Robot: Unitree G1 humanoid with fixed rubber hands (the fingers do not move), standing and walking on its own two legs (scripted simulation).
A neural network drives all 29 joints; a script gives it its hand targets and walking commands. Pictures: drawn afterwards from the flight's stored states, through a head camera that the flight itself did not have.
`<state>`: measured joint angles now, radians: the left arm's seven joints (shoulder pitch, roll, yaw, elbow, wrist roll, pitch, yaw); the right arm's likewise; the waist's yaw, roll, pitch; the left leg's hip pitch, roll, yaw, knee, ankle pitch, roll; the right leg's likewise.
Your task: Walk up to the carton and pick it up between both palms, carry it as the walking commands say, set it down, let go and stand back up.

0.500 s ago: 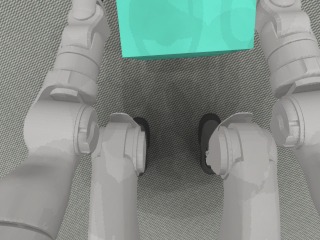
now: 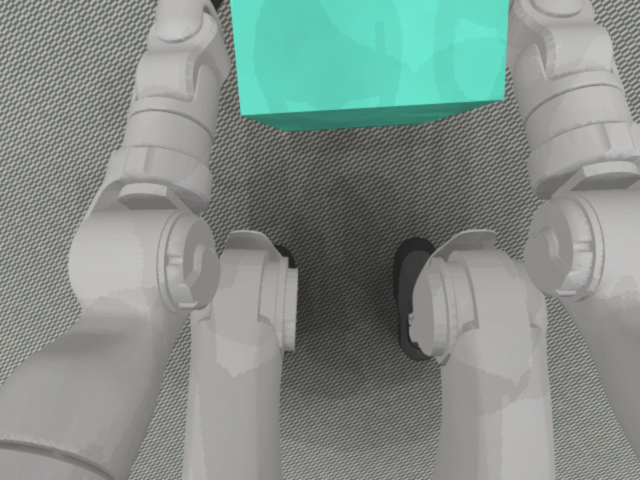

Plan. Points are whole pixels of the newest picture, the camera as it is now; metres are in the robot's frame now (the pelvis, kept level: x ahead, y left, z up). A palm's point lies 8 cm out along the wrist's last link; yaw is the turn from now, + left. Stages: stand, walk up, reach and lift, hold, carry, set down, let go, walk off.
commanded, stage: reach and lift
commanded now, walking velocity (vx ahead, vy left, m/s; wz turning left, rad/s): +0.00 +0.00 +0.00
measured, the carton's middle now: (356, 23) +0.53 -0.02 -0.22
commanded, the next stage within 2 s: none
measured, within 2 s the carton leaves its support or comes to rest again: leaves its support in 0.32 s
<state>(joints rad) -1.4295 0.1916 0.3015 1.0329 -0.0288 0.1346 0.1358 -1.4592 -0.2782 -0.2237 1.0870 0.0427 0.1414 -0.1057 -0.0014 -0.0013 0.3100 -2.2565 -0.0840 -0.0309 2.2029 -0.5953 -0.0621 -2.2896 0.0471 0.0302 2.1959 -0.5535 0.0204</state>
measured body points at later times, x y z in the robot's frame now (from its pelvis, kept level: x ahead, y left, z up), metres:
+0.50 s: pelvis +0.01 +0.01 +0.01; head +0.35 -0.01 +0.30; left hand +0.56 +0.14 -0.12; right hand +0.56 -0.16 -0.12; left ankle +0.11 +0.13 -0.33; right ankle +0.11 -0.12 -0.33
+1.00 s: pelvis +0.01 +0.00 +0.06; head +0.34 -0.02 +0.36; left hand +0.56 +0.14 -0.06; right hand +0.56 -0.16 -0.06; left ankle +0.11 +0.13 -0.33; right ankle +0.11 -0.12 -0.33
